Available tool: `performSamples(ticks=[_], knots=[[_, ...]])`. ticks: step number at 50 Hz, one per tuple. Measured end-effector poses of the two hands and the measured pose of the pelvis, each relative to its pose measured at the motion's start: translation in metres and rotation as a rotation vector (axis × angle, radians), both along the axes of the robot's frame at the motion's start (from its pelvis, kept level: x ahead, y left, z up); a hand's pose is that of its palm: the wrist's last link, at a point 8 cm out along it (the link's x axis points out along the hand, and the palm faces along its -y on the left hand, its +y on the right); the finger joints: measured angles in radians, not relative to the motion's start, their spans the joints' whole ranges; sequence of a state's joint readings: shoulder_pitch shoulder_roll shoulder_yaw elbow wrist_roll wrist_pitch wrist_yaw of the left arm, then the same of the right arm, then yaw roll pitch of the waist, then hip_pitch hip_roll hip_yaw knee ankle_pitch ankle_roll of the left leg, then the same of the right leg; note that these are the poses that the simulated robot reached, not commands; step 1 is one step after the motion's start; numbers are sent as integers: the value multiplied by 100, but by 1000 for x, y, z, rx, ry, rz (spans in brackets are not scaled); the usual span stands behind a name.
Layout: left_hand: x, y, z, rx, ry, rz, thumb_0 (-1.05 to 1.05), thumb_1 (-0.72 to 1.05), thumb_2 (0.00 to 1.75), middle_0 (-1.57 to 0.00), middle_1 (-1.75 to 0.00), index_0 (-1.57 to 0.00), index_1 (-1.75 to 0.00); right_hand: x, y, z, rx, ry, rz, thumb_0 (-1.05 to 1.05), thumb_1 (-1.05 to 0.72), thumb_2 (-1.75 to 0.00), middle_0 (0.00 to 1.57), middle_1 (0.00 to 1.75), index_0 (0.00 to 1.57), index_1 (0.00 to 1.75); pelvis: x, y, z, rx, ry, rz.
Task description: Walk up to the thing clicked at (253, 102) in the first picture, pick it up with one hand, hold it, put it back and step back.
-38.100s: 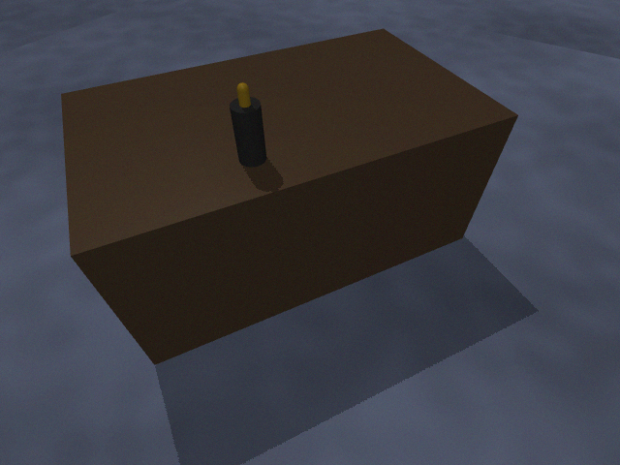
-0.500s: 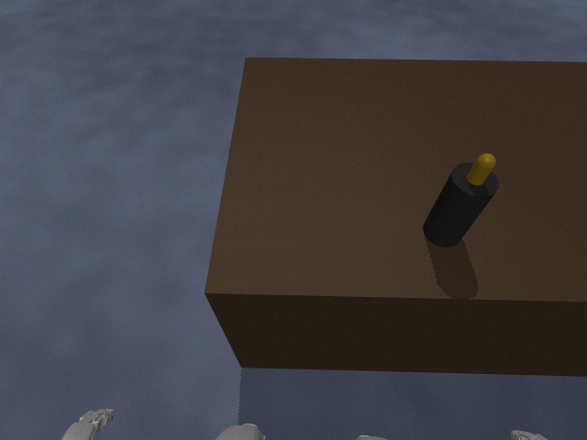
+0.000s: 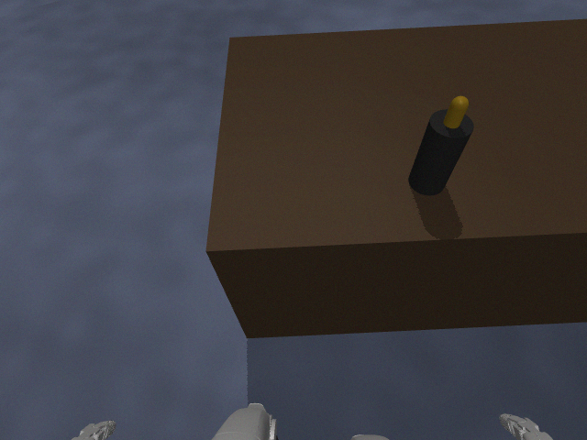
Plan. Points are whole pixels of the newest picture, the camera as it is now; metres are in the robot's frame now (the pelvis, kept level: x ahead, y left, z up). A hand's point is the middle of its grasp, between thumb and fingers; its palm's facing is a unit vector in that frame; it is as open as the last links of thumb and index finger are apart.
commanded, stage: step back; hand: right
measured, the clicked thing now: (442, 145) +0.63 -0.27 -0.04
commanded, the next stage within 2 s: none
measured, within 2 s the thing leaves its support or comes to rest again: neither
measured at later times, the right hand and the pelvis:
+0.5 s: hand out of the picture -0.01 -0.25 -0.11, palm faces -0.06 +0.90 -0.43, open 7.4 cm; pelvis -0.13 +0.01 +0.01, yaw +1 degrees
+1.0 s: hand out of the picture -0.22 -0.28 -0.15, palm faces -0.10 +0.91 -0.40, open 7.4 cm; pelvis -0.30 -0.01 +0.00, yaw +4 degrees
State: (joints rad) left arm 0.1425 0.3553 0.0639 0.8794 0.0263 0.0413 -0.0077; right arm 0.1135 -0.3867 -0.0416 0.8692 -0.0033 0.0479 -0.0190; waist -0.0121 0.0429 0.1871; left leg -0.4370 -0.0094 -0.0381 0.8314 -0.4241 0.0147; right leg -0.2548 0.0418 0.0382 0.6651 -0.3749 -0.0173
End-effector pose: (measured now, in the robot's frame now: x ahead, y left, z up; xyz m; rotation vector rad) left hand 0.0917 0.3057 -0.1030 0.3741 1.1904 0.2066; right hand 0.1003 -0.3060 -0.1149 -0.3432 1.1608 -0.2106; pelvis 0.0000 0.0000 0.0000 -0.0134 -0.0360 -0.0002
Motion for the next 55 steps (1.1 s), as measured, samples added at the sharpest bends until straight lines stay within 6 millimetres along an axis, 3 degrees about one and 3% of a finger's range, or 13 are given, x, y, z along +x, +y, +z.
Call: performSamples(ticks=[8,15,22,30,34,40,45,50,55], knots=[[-34,6,20,18,-66,26,1,90,90,-20,-30,-20,-30,-30,1,11,-17,7,46,0,-90,-90,20,30,20,30,-35,6,11,32,15,22],[-59,31,3,-2,-135,44,1,90,90,-20,-30,-20,-30,-68,17,13,-58,23,97,0,-90,-90,20,30,20,30,-77,21,-2,32,-6,55],[-111,31,0,-26,-73,63,1,90,90,-20,-30,-20,-30,-104,24,37,-61,-17,90,0,-90,-90,21,30,20,30,-114,18,11,-8,0,32],[-183,14,-7,-17,21,26,1,90,90,-20,-30,-20,-30,-142,3,37,-64,-107,73,0,-89,-90,21,30,20,30,-168,3,5,-6,-2,-25],[-220,-1,-7,3,26,19,1,90,90,-20,-30,-20,-30,-171,-20,20,-51,-119,53,0,-89,-90,21,30,20,30,-199,-12,-6,-16,-8,-35],[-271,-16,14,18,30,44,1,90,90,-20,-30,-20,-30,-230,-31,14,-25,-46,13,0,-90,-90,20,30,20,30,-233,-19,7,36,-5,-17],[-278,-11,22,49,-39,32,1,90,90,-20,-30,-20,-30,-283,-30,8,-24,40,30,0,-90,-90,20,30,20,30,-262,-20,8,41,8,20],[-283,0,11,37,-130,27,1,90,90,-20,-30,-20,-30,-325,-19,1,-40,93,58,0,-90,-90,20,30,20,30,-299,-14,-4,43,1,65],[-309,-5,7,0,-122,45,1,90,90,-20,-30,-20,-30,-354,-11,13,-30,75,73,0,-90,-90,21,30,20,30,-333,-17,4,15,-6,59]])
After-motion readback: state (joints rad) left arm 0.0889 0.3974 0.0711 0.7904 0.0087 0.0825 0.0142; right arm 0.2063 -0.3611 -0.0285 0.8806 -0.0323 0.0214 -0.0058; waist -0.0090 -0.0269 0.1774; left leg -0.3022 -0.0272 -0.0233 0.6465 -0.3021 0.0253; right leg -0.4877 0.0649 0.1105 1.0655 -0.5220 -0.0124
